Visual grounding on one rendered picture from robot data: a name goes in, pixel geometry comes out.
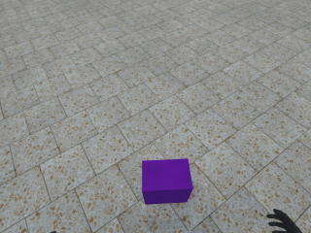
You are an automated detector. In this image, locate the robot right hand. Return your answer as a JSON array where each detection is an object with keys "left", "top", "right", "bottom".
[{"left": 267, "top": 209, "right": 302, "bottom": 233}]

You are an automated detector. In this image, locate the carton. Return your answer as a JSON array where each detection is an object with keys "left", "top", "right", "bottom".
[{"left": 142, "top": 158, "right": 193, "bottom": 205}]

